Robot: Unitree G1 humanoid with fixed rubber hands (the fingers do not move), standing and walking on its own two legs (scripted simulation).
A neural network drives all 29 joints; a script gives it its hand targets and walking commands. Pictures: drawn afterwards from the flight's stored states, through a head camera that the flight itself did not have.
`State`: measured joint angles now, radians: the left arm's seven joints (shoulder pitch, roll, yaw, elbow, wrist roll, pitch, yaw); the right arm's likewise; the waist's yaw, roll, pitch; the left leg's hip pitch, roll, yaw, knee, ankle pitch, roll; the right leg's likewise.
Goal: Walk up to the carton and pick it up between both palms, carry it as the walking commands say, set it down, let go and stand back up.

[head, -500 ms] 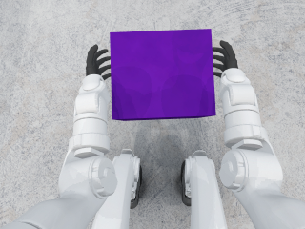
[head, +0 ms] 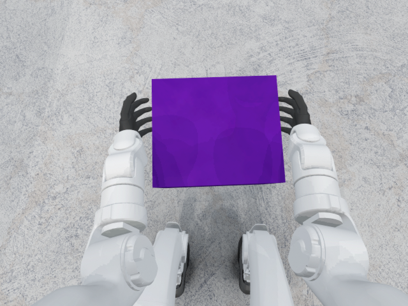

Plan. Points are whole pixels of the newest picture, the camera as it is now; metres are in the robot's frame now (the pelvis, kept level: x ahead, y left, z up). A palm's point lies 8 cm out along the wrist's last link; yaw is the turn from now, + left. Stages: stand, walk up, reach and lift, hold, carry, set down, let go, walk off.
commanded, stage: reach and lift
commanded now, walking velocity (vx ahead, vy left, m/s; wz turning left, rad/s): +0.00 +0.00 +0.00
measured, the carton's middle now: (214, 138) +0.45 +0.01 -0.13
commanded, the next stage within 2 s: none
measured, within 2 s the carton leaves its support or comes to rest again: neither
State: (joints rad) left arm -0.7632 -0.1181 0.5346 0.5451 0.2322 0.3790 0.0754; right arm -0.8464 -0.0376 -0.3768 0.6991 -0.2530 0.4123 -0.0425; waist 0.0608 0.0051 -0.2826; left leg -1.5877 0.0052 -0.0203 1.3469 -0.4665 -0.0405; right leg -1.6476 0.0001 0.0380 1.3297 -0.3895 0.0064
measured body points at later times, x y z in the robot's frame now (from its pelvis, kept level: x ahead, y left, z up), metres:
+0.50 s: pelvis +0.02 +0.00 +0.07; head +0.18 -0.02 +0.49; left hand +0.41 +0.18 +0.03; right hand +0.44 -0.16 +0.02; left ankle +0.06 +0.14 -0.57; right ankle +0.09 -0.12 -0.57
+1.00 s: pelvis +0.04 +0.00 +0.13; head +0.17 -0.02 +0.56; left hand +0.39 +0.19 +0.10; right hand +0.42 -0.16 +0.09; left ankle +0.06 +0.14 -0.57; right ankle +0.09 -0.12 -0.57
